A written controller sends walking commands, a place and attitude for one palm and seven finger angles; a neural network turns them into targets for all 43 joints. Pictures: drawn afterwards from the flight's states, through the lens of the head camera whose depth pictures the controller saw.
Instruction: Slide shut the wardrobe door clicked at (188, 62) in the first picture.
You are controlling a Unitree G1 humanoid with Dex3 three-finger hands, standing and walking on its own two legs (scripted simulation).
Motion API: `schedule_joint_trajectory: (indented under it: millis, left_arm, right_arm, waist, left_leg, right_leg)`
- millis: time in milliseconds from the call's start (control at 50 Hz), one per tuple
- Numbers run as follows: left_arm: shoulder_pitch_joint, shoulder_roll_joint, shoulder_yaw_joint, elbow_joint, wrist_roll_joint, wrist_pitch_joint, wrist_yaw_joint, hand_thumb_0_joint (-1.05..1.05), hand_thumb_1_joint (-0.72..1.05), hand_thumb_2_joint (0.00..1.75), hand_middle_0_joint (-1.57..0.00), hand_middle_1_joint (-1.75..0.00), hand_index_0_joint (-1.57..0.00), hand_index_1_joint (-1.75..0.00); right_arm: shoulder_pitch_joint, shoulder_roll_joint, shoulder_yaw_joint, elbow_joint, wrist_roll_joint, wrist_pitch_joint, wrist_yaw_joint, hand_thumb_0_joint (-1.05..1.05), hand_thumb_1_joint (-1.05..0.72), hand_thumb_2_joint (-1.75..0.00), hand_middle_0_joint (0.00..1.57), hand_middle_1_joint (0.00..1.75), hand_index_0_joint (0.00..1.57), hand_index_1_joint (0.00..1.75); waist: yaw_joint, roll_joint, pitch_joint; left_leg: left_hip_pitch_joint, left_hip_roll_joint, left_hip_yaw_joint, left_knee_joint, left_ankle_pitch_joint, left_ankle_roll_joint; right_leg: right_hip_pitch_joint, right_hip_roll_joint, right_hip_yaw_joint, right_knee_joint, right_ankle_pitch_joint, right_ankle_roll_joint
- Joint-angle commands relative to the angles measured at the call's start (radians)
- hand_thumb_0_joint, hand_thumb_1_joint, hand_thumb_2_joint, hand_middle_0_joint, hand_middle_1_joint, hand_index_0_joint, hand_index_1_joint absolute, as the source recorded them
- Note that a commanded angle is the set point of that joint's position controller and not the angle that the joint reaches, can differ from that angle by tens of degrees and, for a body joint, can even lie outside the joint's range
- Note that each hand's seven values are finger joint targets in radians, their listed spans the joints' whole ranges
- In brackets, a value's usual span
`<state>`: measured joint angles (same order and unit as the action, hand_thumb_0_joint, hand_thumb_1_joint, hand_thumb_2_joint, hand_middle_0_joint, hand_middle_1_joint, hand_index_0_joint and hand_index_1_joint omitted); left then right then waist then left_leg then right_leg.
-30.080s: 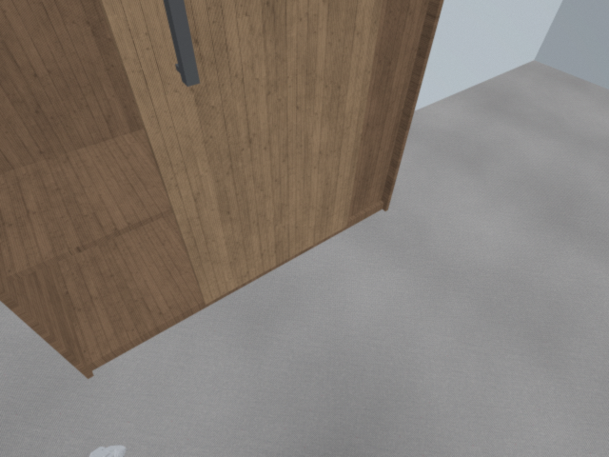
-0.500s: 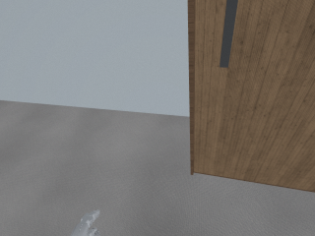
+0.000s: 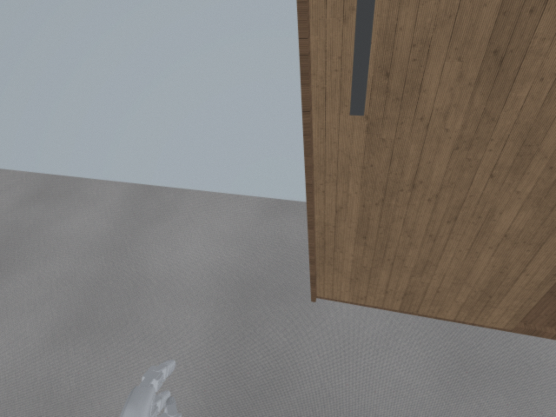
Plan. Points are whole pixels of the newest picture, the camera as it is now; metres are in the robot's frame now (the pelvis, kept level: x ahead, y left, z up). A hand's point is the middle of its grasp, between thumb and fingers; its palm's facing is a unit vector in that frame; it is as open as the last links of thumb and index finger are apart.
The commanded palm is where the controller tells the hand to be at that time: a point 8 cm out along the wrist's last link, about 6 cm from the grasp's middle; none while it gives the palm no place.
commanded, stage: stop stepping back and stand still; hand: right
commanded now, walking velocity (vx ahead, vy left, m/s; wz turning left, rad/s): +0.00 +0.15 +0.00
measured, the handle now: (363, 44) +0.67 -0.12 +0.25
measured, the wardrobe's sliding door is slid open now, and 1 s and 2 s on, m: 0.00 0.00 0.00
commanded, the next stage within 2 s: let the arm hang, fingers relaxed in 0.56 s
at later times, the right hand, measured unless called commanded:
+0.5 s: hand (527, 256) +0.26 -0.25 +0.17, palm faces +0.38 +0.79 -0.49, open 7.4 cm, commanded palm +0.19 -0.29 +0.18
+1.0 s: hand out of the picture +0.06 -0.18 -0.17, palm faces +0.01 +0.99 -0.17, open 7.1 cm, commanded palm none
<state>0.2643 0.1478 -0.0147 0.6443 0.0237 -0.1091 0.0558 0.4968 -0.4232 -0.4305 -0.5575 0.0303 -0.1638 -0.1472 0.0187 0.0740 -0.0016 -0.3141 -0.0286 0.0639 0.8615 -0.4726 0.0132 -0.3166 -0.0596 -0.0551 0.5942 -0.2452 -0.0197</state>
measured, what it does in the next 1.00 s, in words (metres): steps on the spot: left foot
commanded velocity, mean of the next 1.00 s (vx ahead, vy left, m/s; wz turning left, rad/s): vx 0.00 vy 0.01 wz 0.00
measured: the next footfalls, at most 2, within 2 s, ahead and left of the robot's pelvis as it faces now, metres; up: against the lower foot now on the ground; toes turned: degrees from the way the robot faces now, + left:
left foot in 0.14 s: +0.03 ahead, +0.11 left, +0.00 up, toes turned +5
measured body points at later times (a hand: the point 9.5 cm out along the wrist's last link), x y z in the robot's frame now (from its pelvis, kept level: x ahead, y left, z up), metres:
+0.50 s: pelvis +0.05 +0.01 +0.00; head +0.07 +0.00 +0.45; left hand +0.22 +0.25 -0.07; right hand +0.23 -0.29 +0.20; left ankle -0.01 +0.11 -0.73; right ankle +0.05 -0.10 -0.73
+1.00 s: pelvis +0.01 +0.00 +0.00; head +0.03 -0.02 +0.45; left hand +0.08 +0.25 -0.13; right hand +0.06 -0.23 -0.16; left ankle -0.01 +0.11 -0.73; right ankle +0.05 -0.10 -0.73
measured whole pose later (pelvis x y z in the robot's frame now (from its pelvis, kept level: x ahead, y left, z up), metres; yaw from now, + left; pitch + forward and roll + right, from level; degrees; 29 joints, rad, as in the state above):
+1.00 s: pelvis +0.01 +0.00 +0.00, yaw -2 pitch +0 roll +1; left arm 0.22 0.24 -0.02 0.95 0.03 0.03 0.00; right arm 0.25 -0.19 0.01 0.94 -0.01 0.04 -0.01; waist 0.02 0.03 0.04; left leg -0.19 0.03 0.12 0.51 -0.31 0.01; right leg -0.31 -0.01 -0.05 0.53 -0.22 -0.03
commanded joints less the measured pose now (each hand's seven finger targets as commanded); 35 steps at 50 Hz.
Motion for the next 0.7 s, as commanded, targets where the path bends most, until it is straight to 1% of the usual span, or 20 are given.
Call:
schedule_joint_trajectory:
  millis: [0, 20, 60, 80, 100, 120, 140, 160, 200, 240, 260, 280, 300, 360, 400, 520, 620, 640, 660, 680]
  left_arm:
    - [-0.09, 0.175, 0.058, -0.181, -0.008, -0.041, -0.005, 0.0, 0.9, 0.9, -0.2, -0.3, -0.2, -0.3]
    - [-0.082, 0.177, 0.058, -0.185, -0.012, -0.032, -0.004, 0.0, 0.9, 0.9, -0.2, -0.3, -0.2, -0.3]
    - [-0.077, 0.172, 0.055, -0.182, -0.013, -0.015, 0.004, 0.0, 0.9, 0.9, -0.2, -0.3, -0.2, -0.3]
    - [-0.074, 0.167, 0.056, -0.181, -0.013, -0.01, 0.006, 0.0, 0.9, 0.9, -0.2, -0.3, -0.2, -0.3]
    - [-0.072, 0.165, 0.055, -0.18, -0.009, -0.011, 0.007, 0.0, 0.9, 0.9, -0.2, -0.3, -0.2, -0.3]
    - [-0.075, 0.158, 0.047, -0.172, -0.006, -0.016, 0.009, 0.0, 0.9, 0.9, -0.2, -0.3, -0.2, -0.3]
    - [-0.081, 0.155, 0.045, -0.155, -0.014, -0.029, 0.011, 0.0, 0.9, 0.9, -0.2, -0.3, -0.2, -0.3]
    - [-0.084, 0.169, 0.057, -0.155, -0.024, -0.035, 0.013, 0.0, 0.9, 0.9, -0.2, -0.3, -0.2, -0.3]
    - [-0.115, 0.172, 0.054, -0.16, -0.029, -0.037, 0.017, 0.0, 0.9, 0.9, -0.2, -0.3, -0.2, -0.3]
    - [-0.125, 0.165, 0.046, -0.164, -0.026, -0.043, 0.021, 0.0, 0.9, 0.9, -0.2, -0.3, -0.2, -0.3]
    - [-0.129, 0.16, 0.043, -0.166, -0.026, -0.044, 0.021, 0.0, 0.9, 0.9, -0.2, -0.3, -0.2, -0.3]
    - [-0.127, 0.163, 0.046, -0.172, -0.028, -0.043, 0.022, 0.0, 0.9, 0.9, -0.2, -0.3, -0.2, -0.3]
    - [-0.129, 0.166, 0.047, -0.176, -0.028, -0.043, 0.023, 0.0, 0.9, 0.9, -0.2, -0.3, -0.2, -0.3]
    - [-0.108, 0.163, 0.053, -0.189, -0.033, -0.033, 0.015, 0.0, 0.9, 0.9, -0.2, -0.3, -0.2, -0.3]
    - [-0.099, 0.164, 0.057, -0.193, -0.036, -0.026, 0.014, 0.0, 0.9, 0.9, -0.2, -0.3, -0.2, -0.3]
    - [-0.097, 0.174, 0.059, -0.203, -0.041, -0.006, 0.018, 0.0, 0.9, 0.9, -0.2, -0.3, -0.2, -0.3]
    - [-0.11, 0.178, 0.056, -0.209, -0.038, -0.006, 0.03, 0.0, 0.9, 0.9, -0.2, -0.3, -0.2, -0.3]
    - [-0.209, 0.378, 0.09, -0.038, -0.044, -0.037, -0.065, 0.0, 0.9, 0.9, -0.2, -0.3, -0.2, -0.3]
    - [-0.133, 0.345, 0.099, -0.038, -0.039, 0.016, -0.066, 0.0, 0.9, 0.9, -0.2, -0.3, -0.2, -0.3]
    - [-0.12, 0.329, 0.086, -0.024, -0.029, 0.037, -0.063, 0.0, 0.9, 0.9, -0.2, -0.3, -0.2, -0.3]
  right_arm:
    - [0.045, -0.134, -0.105, -0.16, 0.008, -0.065, -0.018, 0.0, -0.9, -0.9, 0.2, 0.3, 0.2, 0.3]
    - [0.037, -0.133, -0.099, -0.139, 0.008, -0.056, -0.014, 0.0, -0.9, -0.9, 0.2, 0.3, 0.2, 0.3]
    - [0.035, -0.143, -0.101, -0.061, 0.008, -0.039, -0.011, 0.0, -0.9, -0.9, 0.2, 0.3, 0.2, 0.3]
    - [0.013, -0.147, -0.099, -0.046, 0.007, -0.036, -0.01, 0.0, -0.9, -0.9, 0.2, 0.3, 0.2, 0.3]
    - [0.004, -0.141, -0.093, -0.022, 0.01, -0.033, -0.009, 0.0, -0.9, -0.9, 0.2, 0.3, 0.2, 0.3]
    - [-0.04, -0.172, -0.106, -0.039, 0.018, -0.045, -0.013, 0.0, -0.9, -0.9, 0.2, 0.3, 0.2, 0.3]
    - [-0.066, -0.149, -0.082, -0.027, 0.02, -0.042, -0.009, 0.0, -0.9, -0.9, 0.2, 0.3, 0.2, 0.3]
    - [-0.051, -0.118, -0.052, -0.026, 0.02, -0.036, -0.006, 0.0, -0.9, -0.9, 0.2, 0.3, 0.2, 0.3]
    - [-0.077, -0.151, -0.066, -0.1, 0.017, -0.044, -0.013, 0.0, -0.9, -0.9, 0.2, 0.3, 0.2, 0.3]
    - [-0.095, -0.177, -0.085, -0.184, 0.007, -0.067, -0.02, 0.0, -0.9, -0.9, 0.2, 0.3, 0.2, 0.3]
    - [-0.07, -0.186, -0.1, -0.193, 0.006, -0.073, -0.025, 0.0, -0.9, -0.9, 0.2, 0.3, 0.2, 0.3]
    - [-0.058, -0.188, -0.108, -0.216, 0.004, -0.08, -0.028, 0.0, -0.9, -0.9, 0.2, 0.3, 0.2, 0.3]
    - [-0.034, -0.215, -0.141, -0.21, 0.006, -0.084, -0.03, 0.0, -0.9, -0.9, 0.2, 0.3, 0.2, 0.3]
    - [0.037, -0.181, -0.14, -0.189, 0.014, -0.093, -0.031, 0.0, -0.9, -0.9, 0.2, 0.3, 0.2, 0.3]
    - [0.096, -0.172, -0.151, -0.128, 0.023, -0.094, -0.03, 0.0, -0.9, -0.9, 0.2, 0.3, 0.2, 0.3]
    - [0.092, -0.147, -0.111, -0.077, 0.028, -0.082, -0.025, 0.0, -0.9, -0.9, 0.2, 0.3, 0.2, 0.3]
    - [0.044, -0.169, -0.105, -0.125, 0.021, -0.077, -0.028, 0.0, -0.9, -0.9, 0.2, 0.3, 0.2, 0.3]
    - [-0.078, -0.024, 0.333, 0.601, -0.045, 0.083, 0.11, 0.0, -0.9, -0.9, 0.2, 0.3, 0.2, 0.3]
    - [-0.103, -0.014, 0.315, 0.628, -0.043, 0.149, 0.133, 0.0, -0.9, -0.9, 0.2, 0.3, 0.2, 0.3]
    - [-0.137, 0.002, 0.328, 0.683, -0.048, 0.155, 0.142, 0.0, -0.9, -0.9, 0.2, 0.3, 0.2, 0.3]
  waist:
    - [-0.019, -0.366, -0.027]
    - [-0.014, -0.323, -0.03]
    - [-0.01, -0.199, -0.026]
    - [-0.004, -0.128, -0.027]
    - [0.005, -0.093, -0.029]
    - [0.013, -0.06, -0.06]
    - [0.007, 0.012, -0.086]
    - [0.002, 0.047, -0.083]
    - [-0.002, 0.005, -0.094]
    - [-0.009, -0.115, -0.118]
    - [-0.015, -0.163, -0.13]
    - [-0.018, -0.199, -0.136]
    - [-0.023, -0.218, -0.14]
    - [-0.018, -0.206, -0.162]
    - [-0.015, -0.174, -0.173]
    - [-0.004, -0.076, -0.17]
    - [-0.009, -0.106, -0.159]
    - [0.02, -0.125, -0.071]
    - [0.011, -0.138, -0.116]
    - [-0.003, -0.114, -0.094]
  left_leg:
    - [0.203, -0.022, 0.087, -0.254, 0.047, -0.004]
    - [0.231, -0.032, 0.097, -0.334, 0.059, -0.005]
    - [0.27, 0.002, 0.04, -0.468, 0.107, 0.009]
    - [0.243, 0.059, -0.034, -0.517, 0.133, 0.035]
    - [0.172, 0.134, -0.128, -0.538, 0.178, 0.069]
    - [0.128, 0.187, -0.183, -0.527, 0.256, 0.084]
    - [0.077, 0.18, -0.174, -0.51, 0.237, 0.071]
    - [0.048, 0.171, -0.172, -0.498, 0.255, 0.067]
    - [0.063, 0.168, -0.143, -0.459, 0.37, 0.056]
    - [0.121, 0.135, -0.088, -0.385, 0.508, 0.026]
    - [0.137, 0.113, -0.066, -0.367, 0.526, 0.006]
    - [0.155, 0.1, -0.053, -0.352, 0.544, -0.002]
    - [0.164, 0.096, -0.05, -0.356, 0.542, -0.005]
    - [0.213, 0.108, -0.065, -0.361, 0.622, 0.005]
    - [0.22, 0.122, -0.077, -0.37, 0.686, 0.008]
    - [0.206, 0.15, -0.1, -0.385, 0.758, 0.005]
    - [0.19, 0.145, -0.087, -0.394, 0.679, -0.004]
    - [0.055, 0.228, -0.023, -0.278, 0.76, 0.007]
    - [0.037, 0.206, -0.063, -0.316, 0.593, 0.007]
    - [0.021, 0.18, -0.043, -0.318, 0.414, 0.002]
  right_leg:
    - [-0.132, -0.169, 0.15, -0.398, -0.364, -0.022]
    - [-0.125, -0.161, 0.144, -0.378, -0.357, -0.014]
    - [-0.129, -0.126, 0.116, -0.288, -0.291, -0.006]
    - [-0.115, -0.096, 0.082, -0.192, -0.221, 0.003]
    - [-0.074, -0.068, 0.059, -0.1, -0.124, 0.014]
    - [-0.019, -0.056, 0.055, -0.055, -0.035, 0.022]
    - [0.032, -0.032, 0.051, -0.051, -0.035, 0.023]
    - [0.068, -0.033, 0.055, -0.038, 0.014, 0.014]
    - [0.084, -0.041, 0.058, -0.042, 0.118, 0.006]
    - [0.093, -0.06, 0.076, -0.079, 0.292, -0.001]
    - [0.099, -0.074, 0.089, -0.096, 0.352, -0.007]
    - [0.101, -0.08, 0.093, -0.1, 0.413, -0.008]
    - [0.095, -0.08, 0.095, -0.1, 0.432, -0.007]
    - [0.077, -0.067, 0.065, -0.07, 0.464, 0.006]
    - [0.079, -0.059, 0.052, -0.052, 0.473, 0.012]
    - [0.075, -0.05, 0.038, -0.034, 0.422, 0.013]
    - [0.081, -0.053, 0.05, -0.06, 0.394, 0.006]
    - [0.046, -0.071, 0.054, 0.061, 0.455, 0.003]
    - [0.059, -0.083, 0.066, 0.012, 0.353, 0.001]
    - [-0.001, -0.096, 0.1, -0.017, 0.238, -0.02]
